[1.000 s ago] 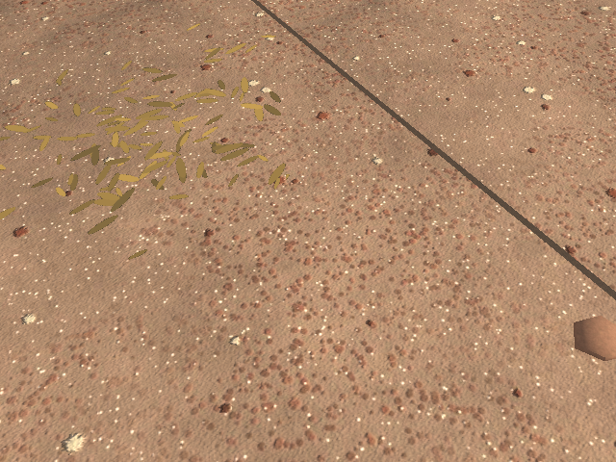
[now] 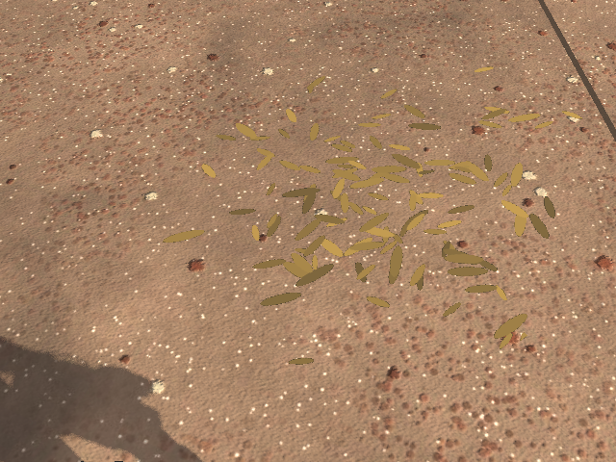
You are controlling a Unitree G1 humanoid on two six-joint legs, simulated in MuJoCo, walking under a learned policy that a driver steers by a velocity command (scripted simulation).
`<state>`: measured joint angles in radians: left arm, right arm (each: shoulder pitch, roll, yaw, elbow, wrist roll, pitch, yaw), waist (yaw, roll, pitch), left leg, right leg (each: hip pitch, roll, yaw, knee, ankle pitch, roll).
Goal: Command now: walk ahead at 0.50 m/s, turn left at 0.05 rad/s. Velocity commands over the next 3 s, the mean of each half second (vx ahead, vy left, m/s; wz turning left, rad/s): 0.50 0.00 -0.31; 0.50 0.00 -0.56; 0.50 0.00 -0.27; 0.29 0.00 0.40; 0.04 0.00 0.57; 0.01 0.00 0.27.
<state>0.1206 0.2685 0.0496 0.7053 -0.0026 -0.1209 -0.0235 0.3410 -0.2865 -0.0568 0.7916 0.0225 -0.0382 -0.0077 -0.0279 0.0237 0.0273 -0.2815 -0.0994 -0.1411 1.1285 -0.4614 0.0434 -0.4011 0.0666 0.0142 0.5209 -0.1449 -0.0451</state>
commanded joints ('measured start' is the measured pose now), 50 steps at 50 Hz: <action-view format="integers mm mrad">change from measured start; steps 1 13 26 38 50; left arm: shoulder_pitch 119 254 172 -108 90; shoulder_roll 114 182 86 74 160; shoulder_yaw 30 52 31 13 48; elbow -17 32 -49 -185 -152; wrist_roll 3 -29 -25 -21 4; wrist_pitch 15 57 82 79 60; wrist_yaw -1 30 20 -41 -1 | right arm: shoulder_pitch -115 -332 -125 -34 -90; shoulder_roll -124 -67 -74 -198 -153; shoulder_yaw -26 1 -26 -59 -27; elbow -124 -198 -97 -3 -106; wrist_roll -29 -13 -34 0 -35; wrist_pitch -42 -75 -73 -43 -75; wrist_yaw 3 23 13 1 5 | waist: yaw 65 87 11 -37 4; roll -49 -118 94 33 -72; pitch -11 -29 1 49 -86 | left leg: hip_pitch -429 -85 205 332 -345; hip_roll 143 88 347 376 222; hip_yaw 23 69 -59 255 58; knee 52 -604 -954 -907 -3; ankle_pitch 102 434 383 712 162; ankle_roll -15 -81 132 84 -70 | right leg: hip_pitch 350 159 -339 -249 253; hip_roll -303 -210 -177 -131 -240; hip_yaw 480 333 88 -44 376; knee -281 -273 610 123 -279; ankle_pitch -118 -4 -113 82 156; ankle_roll -202 -153 55 -11 -254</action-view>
